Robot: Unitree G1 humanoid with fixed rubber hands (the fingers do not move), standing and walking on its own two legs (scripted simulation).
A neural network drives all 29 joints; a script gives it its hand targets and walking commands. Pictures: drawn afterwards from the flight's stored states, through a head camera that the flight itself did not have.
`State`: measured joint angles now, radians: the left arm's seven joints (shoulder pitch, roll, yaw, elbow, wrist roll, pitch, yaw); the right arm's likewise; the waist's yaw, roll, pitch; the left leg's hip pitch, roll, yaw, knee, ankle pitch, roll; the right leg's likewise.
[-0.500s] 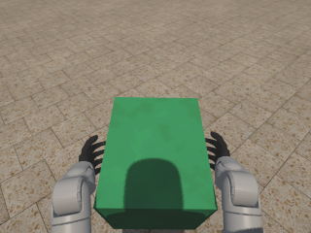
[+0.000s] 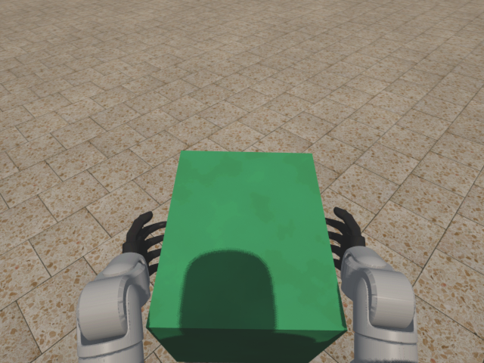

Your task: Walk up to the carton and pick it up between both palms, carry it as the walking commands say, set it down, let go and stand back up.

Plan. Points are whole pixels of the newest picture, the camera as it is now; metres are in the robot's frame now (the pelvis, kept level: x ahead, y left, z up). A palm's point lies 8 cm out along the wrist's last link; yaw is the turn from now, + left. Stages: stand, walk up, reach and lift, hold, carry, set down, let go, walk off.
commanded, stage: carry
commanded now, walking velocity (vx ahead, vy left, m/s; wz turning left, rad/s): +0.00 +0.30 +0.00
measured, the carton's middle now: (244, 257) +0.31 +0.00 +0.03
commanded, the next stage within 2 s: none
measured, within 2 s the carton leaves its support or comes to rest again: neither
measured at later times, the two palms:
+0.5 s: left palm out of the picture +0.22 +0.35 +0.09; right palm (218, 289) +0.22 +0.03 +0.09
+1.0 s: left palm out of the picture +0.18 +0.56 +0.08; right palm (57, 321) +0.19 +0.24 +0.09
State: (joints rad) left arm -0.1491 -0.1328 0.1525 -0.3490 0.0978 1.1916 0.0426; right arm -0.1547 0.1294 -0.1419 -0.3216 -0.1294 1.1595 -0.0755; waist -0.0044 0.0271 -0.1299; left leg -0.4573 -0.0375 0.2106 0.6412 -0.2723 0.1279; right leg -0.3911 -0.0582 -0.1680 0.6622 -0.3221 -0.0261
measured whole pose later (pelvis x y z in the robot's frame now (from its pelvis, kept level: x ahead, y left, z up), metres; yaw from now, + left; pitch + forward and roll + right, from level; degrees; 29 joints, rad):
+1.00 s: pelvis -0.07 +0.40 +0.01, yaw -2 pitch +4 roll -1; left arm -0.10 -0.13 0.15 -0.39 0.11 1.21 0.04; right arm -0.15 0.13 -0.12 -0.30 -0.12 1.16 -0.08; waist 0.01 -0.04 -0.07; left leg -0.42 0.05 0.07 0.59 -0.24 0.01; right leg -0.55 -0.14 -0.06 1.02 -0.55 0.08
